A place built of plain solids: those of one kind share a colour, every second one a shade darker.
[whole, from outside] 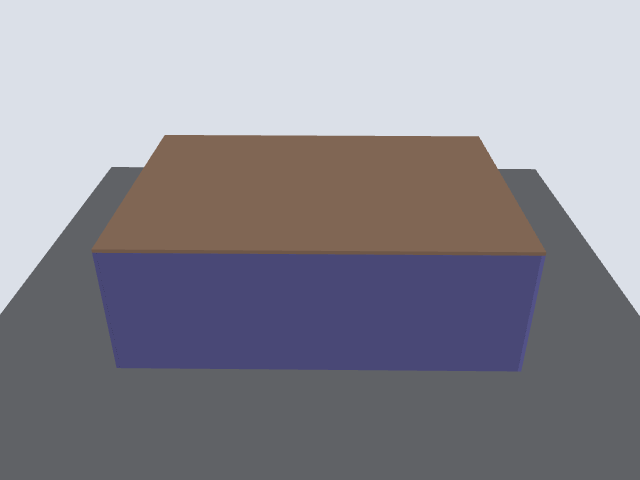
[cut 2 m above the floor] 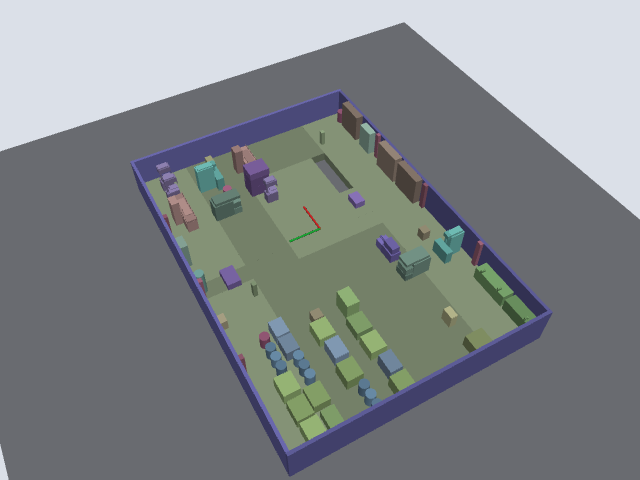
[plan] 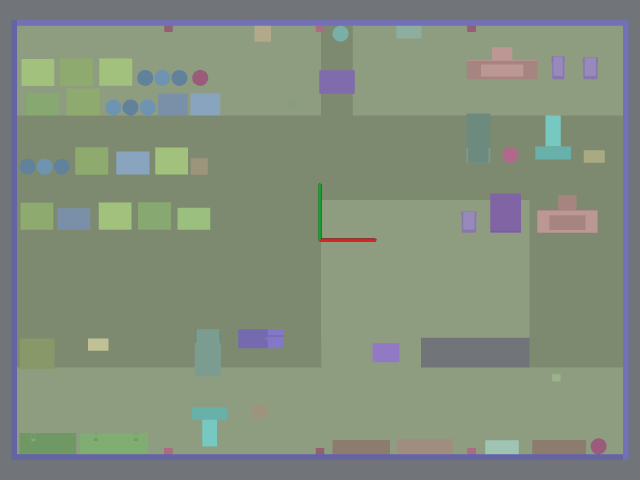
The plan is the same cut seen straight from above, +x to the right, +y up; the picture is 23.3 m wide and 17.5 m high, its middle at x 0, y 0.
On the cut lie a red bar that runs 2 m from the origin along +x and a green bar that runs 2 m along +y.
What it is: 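A machine and fitters' shop under lamps; one hall, a truck gangway, bays of machines, benches and stores, erecting floors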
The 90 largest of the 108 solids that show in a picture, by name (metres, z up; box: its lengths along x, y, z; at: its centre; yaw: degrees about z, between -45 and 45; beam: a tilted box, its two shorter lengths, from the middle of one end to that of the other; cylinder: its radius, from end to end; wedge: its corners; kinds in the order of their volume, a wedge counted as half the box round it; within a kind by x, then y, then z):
{
 "floor_1": {"box": [11.09, 15.63, 0.69], "at": [-5.5, 0.0, 0.29]},
 "floor_2": {"box": [14.73, 1.08, 0.69], "at": [-3.69, -4.11, 0.29]},
 "floor_3": {"box": [22.1, 3.16, 0.69], "at": [0.0, -6.23, 0.29]},
 "floor_4": {"box": [22.1, 5.03, 0.69], "at": [0.0, -1.06, 0.29]},
 "floor_5": {"box": [22.1, 3.28, 0.69], "at": [0.0, 6.18, 0.29]},
 "floor_6": {"box": [1.16, 9.27, 0.69], "at": [0.62, -3.18, 0.29]},
 "floor_7": {"box": [1.18, 3.1, 0.69], "at": [0.62, 3.0, 0.29]},
 "floor_8": {"box": [1.16, 3.28, 0.69], "at": [0.62, 6.18, 0.29]},
 "floor_9": {"box": [2.48, 15.63, 0.69], "at": [2.44, 0.0, 0.29]},
 "floor_10": {"box": [3.96, 11.38, 0.69], "at": [5.66, 2.12, 0.29]},
 "floor_11": {"box": [9.85, 3.08, 0.69], "at": [6.12, 3.0, 0.29]},
 "floor_12": {"box": [3.41, 15.63, 0.69], "at": [9.35, 0.0, 0.29]},
 "wall_1": {"box": [0.2, 16.03, 7.56], "at": [-11.15, 0.0, 3.73]},
 "wall_2": {"box": [22.1, 0.2, 7.56], "at": [0.0, -7.91, 3.73]},
 "wall_3": {"box": [22.1, 0.2, 7.56], "at": [0.0, 7.91, 3.73]},
 "wall_4": {"box": [0.2, 16.03, 7.56], "at": [11.15, 0.0, 3.73]},
 "roof_1": {"box": [22.5, 16.03, 0.2], "at": [0.0, 0.0, 7.61]},
 "stillage_1": {"box": [1.2, 0.98, 0.95], "at": [-10.33, 0.87, 1.12]},
 "stillage_2": {"box": [1.2, 0.98, 0.96], "at": [-10.29, 6.11, 1.12]},
 "stillage_3": {"box": [1.2, 1.0, 0.74], "at": [-8.89, 6.12, 1.01]},
 "stillage_4": {"box": [1.2, 0.99, 0.72], "at": [-8.63, 5.03, 1.0]},
 "stillage_5": {"box": [1.2, 1.0, 0.91], "at": [-8.32, 2.88, 1.09]},
 "stillage_6": {"box": [1.2, 1.0, 0.77], "at": [-7.47, 0.87, 1.03]},
 "stillage_7": {"box": [1.2, 1.0, 0.86], "at": [-7.45, 6.12, 1.07]},
 "stillage_8": {"box": [1.2, 0.99, 0.8], "at": [-5.41, 2.88, 1.04]},
 "shelving_1": {"box": [2.1, 0.52, 2.31], "at": [1.51, -7.55, 1.8]},
 "shelving_2": {"box": [2.03, 0.56, 2.4], "at": [3.83, -7.53, 1.84]},
 "shelving_3": {"box": [1.97, 0.52, 2.25], "at": [8.72, -7.55, 1.77]},
 "grinder_1": {"box": [2.58, 0.68, 0.12], "at": [6.64, 6.2, 1.54]},
 "grinder_2": {"box": [2.58, 0.7, 0.84], "at": [6.64, 6.21, 1.06]},
 "grinder_3": {"box": [0.74, 0.47, 1.91], "at": [6.64, 6.8, 1.6]},
 "grinder_4": {"box": [2.21, 0.8, 0.12], "at": [9.02, 0.67, 1.5]},
 "grinder_5": {"box": [2.21, 0.83, 0.8], "at": [9.02, 0.68, 1.04]},
 "grinder_6": {"box": [0.66, 0.55, 1.93], "at": [9.02, 1.37, 1.6]},
 "shaper_1": {"box": [0.96, 1.21, 1.26], "at": [-4.09, -4.37, 1.27]},
 "shaper_2": {"box": [0.84, 1.63, 0.22], "at": [-4.09, -4.06, 2.01]},
 "shaper_3": {"box": [0.96, 0.52, 0.5], "at": [-4.09, -3.51, 0.89]},
 "shaper_4": {"box": [0.87, 0.54, 0.5], "at": [5.77, 3.08, 0.89]},
 "shaper_5": {"box": [0.75, 1.7, 0.22], "at": [5.77, 3.66, 2.0]},
 "shaper_6": {"box": [0.87, 1.26, 1.25], "at": [5.77, 3.98, 1.26]},
 "mill_1": {"box": [0.54, 0.97, 1.83], "at": [-4.03, -7.04, 1.55]},
 "mill_2": {"box": [1.27, 0.45, 0.94], "at": [-4.03, -6.33, 1.11]},
 "mill_3": {"box": [1.31, 0.48, 1.0], "at": [8.5, 3.17, 1.14]},
 "mill_4": {"box": [0.56, 1.12, 1.92], "at": [8.5, 3.98, 1.6]},
 "swarfbin_1": {"box": [1.2, 0.78, 0.9], "at": [-8.97, 0.77, 1.09]},
 "swarfbin_2": {"box": [1.22, 0.84, 0.84], "at": [-6.82, 2.8, 1.06]},
 "swarfbin_3": {"box": [1.07, 0.81, 0.82], "at": [-5.36, 4.94, 1.05]},
 "swarfbin_4": {"box": [1.08, 0.81, 0.82], "at": [-4.18, 4.94, 1.05]},
 "bench_1": {"box": [2.07, 0.77, 0.86], "at": [-9.92, -7.42, 1.07]},
 "bench_2": {"box": [2.47, 0.78, 0.89], "at": [-7.51, -7.42, 1.09]},
 "pier_1": {"box": [0.32, 0.23, 6.87], "at": [-5.52, -7.7, 4.08]},
 "pier_2": {"box": [0.32, 0.23, 6.87], "at": [-5.52, 7.7, 4.08]},
 "pier_3": {"box": [0.32, 0.23, 6.87], "at": [0.0, -7.7, 4.08]},
 "pier_4": {"box": [0.32, 0.23, 6.87], "at": [0.0, 7.7, 4.08]},
 "pier_5": {"box": [0.32, 0.23, 6.87], "at": [5.53, -7.7, 4.08]},
 "pier_6": {"box": [0.32, 0.23, 6.87], "at": [5.53, 7.7, 4.08]},
 "pallet_1": {"box": [1.2, 0.8, 0.68], "at": [-10.12, 4.94, 0.98]},
 "pallet_2": {"box": [1.2, 1.0, 0.71], "at": [-6.03, 0.87, 0.99]},
 "pallet_3": {"box": [1.2, 0.8, 1.32], "at": [-4.6, 0.77, 1.3]},
 "press_1": {"box": [1.12, 1.43, 0.78], "at": [6.77, 0.98, 1.03]},
 "press_2": {"box": [1.12, 1.38, 0.6], "at": [6.77, 1.0, 2.45]},
 "drums_1": {"cylinder": 0.29, "from": [-10.66, 2.67, 0.64], "to": [-10.66, 2.67, 1.52]},
 "drums_2": {"cylinder": 0.29, "from": [-10.04, 2.67, 0.64], "to": [-10.04, 2.67, 1.52]},
 "drums_3": {"cylinder": 0.29, "from": [-9.42, 2.67, 0.64], "to": [-9.42, 2.67, 1.52]},
 "drums_4": {"cylinder": 0.29, "from": [-7.53, 4.83, 0.64], "to": [-7.53, 4.83, 1.52]},
 "drums_5": {"cylinder": 0.29, "from": [-6.91, 4.83, 0.64], "to": [-6.91, 4.83, 1.52]},
 "drums_6": {"cylinder": 0.29, "from": [-6.37, 5.91, 0.64], "to": [-6.37, 5.91, 1.52]},
 "drums_7": {"cylinder": 0.29, "from": [-6.28, 4.83, 0.64], "to": [-6.28, 4.83, 1.52]},
 "drums_8": {"cylinder": 0.29, "from": [-5.75, 5.91, 0.64], "to": [-5.75, 5.91, 1.52]},
 "drums_9": {"cylinder": 0.29, "from": [-5.12, 5.91, 0.64], "to": [-5.12, 5.91, 1.52]},
 "cabinet_1": {"box": [0.92, 0.47, 1.87], "at": [3.24, 7.58, 1.57]},
 "cabinet_2": {"box": [1.22, 0.51, 1.79], "at": [6.64, -7.56, 1.53]},
 "plate_1": {"box": [1.27, 1.12, 0.88], "at": [-10.32, -4.15, 1.08]},
 "saw_1": {"box": [0.93, 0.53, 0.46], "at": [-2.46, -3.6, 1.55]},
 "saw_2": {"box": [1.09, 0.7, 0.68], "at": [-2.44, -3.6, 0.98]},
 "saw_3": {"box": [0.56, 0.7, 0.62], "at": [-1.62, -3.6, 0.95]},
 "drill_1": {"box": [0.56, 0.77, 0.74], "at": [5.43, 0.65, 1.01]},
 "drill_2": {"box": [0.48, 0.85, 0.74], "at": [8.68, 6.28, 1.01]},
 "drill_3": {"box": [0.55, 0.81, 0.74], "at": [9.86, 6.26, 1.01]},
 "platestack_1": {"box": [1.29, 0.86, 0.48], "at": [0.62, 5.76, 0.88]},
 "platestack_2": {"box": [0.99, 0.69, 0.47], "at": [2.4, -4.11, 0.88]},
 "binsmall_1": {"box": [0.62, 0.6, 0.73], "at": [-4.4, 2.68, 1.0]},
 "binsmall_2": {"box": [0.56, 0.53, 0.71], "at": [-2.21, -6.25, 0.99]},
 "binsmall_3": {"box": [0.6, 0.58, 0.73], "at": [-2.09, 7.52, 1.0]},
 "drum_1": {"cylinder": 0.29, "from": [-4.37, 5.91, 0.64], "to": [-4.37, 5.91, 1.52]},
 "drum_2": {"cylinder": 0.29, "from": [6.94, 3.1, 0.64], "to": [6.94, 3.1, 1.52]},
 "drum_3": {"cylinder": 0.29, "from": [10.16, -7.52, 0.64], "to": [10.16, -7.52, 1.52]},
 "trolley_1": {"box": [0.75, 0.45, 0.93], "at": [-8.09, -3.81, 1.11]},
 "trolley_2": {"box": [0.77, 0.46, 0.94], "at": [10.0, 3.04, 1.11]},
 "receiver_1": {"cylinder": 0.29, "from": [0.75, 7.52, 0.64], "to": [0.75, 7.52, 2.28]}
}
